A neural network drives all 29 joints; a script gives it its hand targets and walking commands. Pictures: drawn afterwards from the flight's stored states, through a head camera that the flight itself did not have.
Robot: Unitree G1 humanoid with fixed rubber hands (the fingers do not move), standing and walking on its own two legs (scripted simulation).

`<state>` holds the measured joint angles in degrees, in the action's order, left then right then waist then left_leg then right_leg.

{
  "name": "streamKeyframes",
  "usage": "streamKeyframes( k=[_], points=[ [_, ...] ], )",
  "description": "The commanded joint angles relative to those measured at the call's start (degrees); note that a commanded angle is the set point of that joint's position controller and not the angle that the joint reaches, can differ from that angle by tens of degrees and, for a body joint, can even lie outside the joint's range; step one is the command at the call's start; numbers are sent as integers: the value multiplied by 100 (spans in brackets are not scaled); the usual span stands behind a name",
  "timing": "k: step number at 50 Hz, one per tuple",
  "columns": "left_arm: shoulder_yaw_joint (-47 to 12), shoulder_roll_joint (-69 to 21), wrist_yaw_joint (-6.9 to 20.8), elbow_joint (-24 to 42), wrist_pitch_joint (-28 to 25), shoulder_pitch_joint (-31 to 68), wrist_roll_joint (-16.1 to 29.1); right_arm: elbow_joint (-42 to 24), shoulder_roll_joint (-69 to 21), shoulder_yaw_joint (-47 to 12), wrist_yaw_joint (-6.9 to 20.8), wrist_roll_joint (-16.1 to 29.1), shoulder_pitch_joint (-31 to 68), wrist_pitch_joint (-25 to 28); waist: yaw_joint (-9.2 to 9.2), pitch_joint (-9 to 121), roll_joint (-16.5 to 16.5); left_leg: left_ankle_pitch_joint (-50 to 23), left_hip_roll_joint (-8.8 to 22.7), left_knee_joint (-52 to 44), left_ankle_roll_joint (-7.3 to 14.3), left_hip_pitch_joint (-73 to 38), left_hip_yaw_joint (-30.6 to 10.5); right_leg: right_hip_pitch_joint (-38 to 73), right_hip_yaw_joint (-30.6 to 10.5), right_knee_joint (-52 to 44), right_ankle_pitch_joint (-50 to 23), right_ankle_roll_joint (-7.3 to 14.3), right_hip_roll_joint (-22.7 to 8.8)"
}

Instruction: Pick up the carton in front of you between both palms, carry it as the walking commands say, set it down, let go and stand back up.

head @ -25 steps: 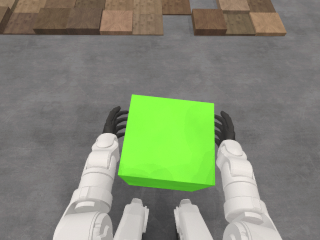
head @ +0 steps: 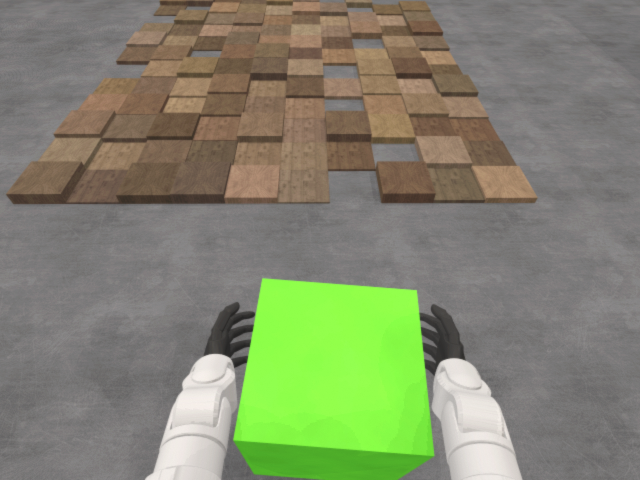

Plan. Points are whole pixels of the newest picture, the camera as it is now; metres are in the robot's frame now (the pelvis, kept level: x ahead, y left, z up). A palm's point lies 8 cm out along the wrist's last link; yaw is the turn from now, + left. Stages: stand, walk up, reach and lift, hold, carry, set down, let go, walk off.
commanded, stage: reach and lift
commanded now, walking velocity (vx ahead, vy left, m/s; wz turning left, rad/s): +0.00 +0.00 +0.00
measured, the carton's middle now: (330, 388) +0.30 +0.00 -0.09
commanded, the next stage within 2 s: hold in 1.22 s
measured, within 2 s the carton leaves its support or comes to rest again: neither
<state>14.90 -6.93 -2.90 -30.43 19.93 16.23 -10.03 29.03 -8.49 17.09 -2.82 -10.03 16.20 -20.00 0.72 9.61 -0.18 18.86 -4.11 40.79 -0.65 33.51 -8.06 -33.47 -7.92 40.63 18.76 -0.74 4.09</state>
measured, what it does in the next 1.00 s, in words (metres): stands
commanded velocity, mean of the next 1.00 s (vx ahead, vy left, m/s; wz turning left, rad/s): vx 0.00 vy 0.00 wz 0.00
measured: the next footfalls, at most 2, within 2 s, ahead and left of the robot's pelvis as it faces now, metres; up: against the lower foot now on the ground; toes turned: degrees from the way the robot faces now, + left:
none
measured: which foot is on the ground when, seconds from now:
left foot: down 0.00-1.00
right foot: down 0.00-1.00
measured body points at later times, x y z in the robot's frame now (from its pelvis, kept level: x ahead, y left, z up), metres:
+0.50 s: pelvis -0.01 +0.00 +0.02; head -0.04 +0.00 +0.47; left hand +0.29 +0.15 +0.04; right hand +0.30 -0.15 +0.04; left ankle +0.01 +0.13 -0.71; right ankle +0.01 -0.13 -0.71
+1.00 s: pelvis +0.00 +0.00 +0.03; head -0.03 +0.00 +0.48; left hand +0.30 +0.15 +0.05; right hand +0.31 -0.15 +0.06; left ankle +0.01 +0.13 -0.71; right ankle +0.01 -0.13 -0.71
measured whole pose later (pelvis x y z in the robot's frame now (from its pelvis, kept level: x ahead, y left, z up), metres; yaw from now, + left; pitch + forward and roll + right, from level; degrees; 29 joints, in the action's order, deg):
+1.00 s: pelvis +0.00 +0.00 +0.03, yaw +0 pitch -4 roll +0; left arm 13.5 -8.7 -0.3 -18.2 38.1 14.9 -15.8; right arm 18.7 -8.9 14.6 0.0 -16.1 15.9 -37.5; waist 0.1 1.0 -0.1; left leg 11.8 -2.7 22.1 -0.3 6.0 -7.7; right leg -6.2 -8.0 22.3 11.9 -0.3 2.6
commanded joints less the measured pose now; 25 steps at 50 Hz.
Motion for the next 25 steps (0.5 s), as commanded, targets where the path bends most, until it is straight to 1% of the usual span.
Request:
streamKeyframes(
  k=[1, 4, 7, 9, 12, 16, 20, 25],
  points=[
    [-3422, -5721, 1428, 335, 204, 2650, 827, 50, -5673, -3564, 1416, 721, 2357, -323, -28, 1893, 29, -2142, -163, -854, -1, -1756, 222, 1778, 218, -828, -2223, -12, 159],
    [-3521, -5702, 1471, 643, 525, 2500, 874, -221, -5702, -3651, 1461, 766, 2183, -626, -54, 1544, 5, -2235, -128, -1221, -19, -2166, 238, 2184, 209, -1198, -2324, -21, 126],
    [-3575, -5630, 1505, 948, 861, 2412, 917, -463, -5698, -3695, 1502, 816, 2056, -936, -69, 1129, 12, -2174, -105, -1557, -24, -2463, 281, 2492, 235, -1529, -2271, -33, 98],
    [-3462, -5588, 1532, 994, 1060, 2388, 875, -488, -5636, -3599, 1528, 776, 2032, -1123, -68, 761, 20, -1939, -94, -1753, -11, -2536, 296, 2568, 252, -1720, -2042, -33, 70],
    [-3204, -5537, 1591, 896, 1266, 2453, 784, -389, -5564, -3316, 1579, 668, 2112, -1323, -59, 267, 0, -1440, -80, -1935, 14, -2511, 314, 2551, 287, -1906, -1519, -14, 58],
    [-2872, -5542, 1688, 691, 1341, 2858, 638, -207, -5578, -2965, 1644, 529, 2519, -1400, -32, -19, -24, -815, -64, -1946, 54, -2394, 341, 2427, 333, -1936, -895, 30, 44],
    [-2952, -5679, 1740, 785, 1306, 3353, 688, -290, -5728, -3054, 1692, 590, 2995, -1378, -44, 295, 6, -794, -58, -1872, 50, -2484, 366, 2536, 362, -1865, -885, 32, 38],
    [-3002, -5740, 1739, 787, 1298, 3570, 690, -283, -5775, -3108, 1716, 608, 3234, -1371, -73, 465, 30, -730, -64, -1872, 41, -2554, 397, 2618, 371, -1852, -830, 28, 34]
  ],
)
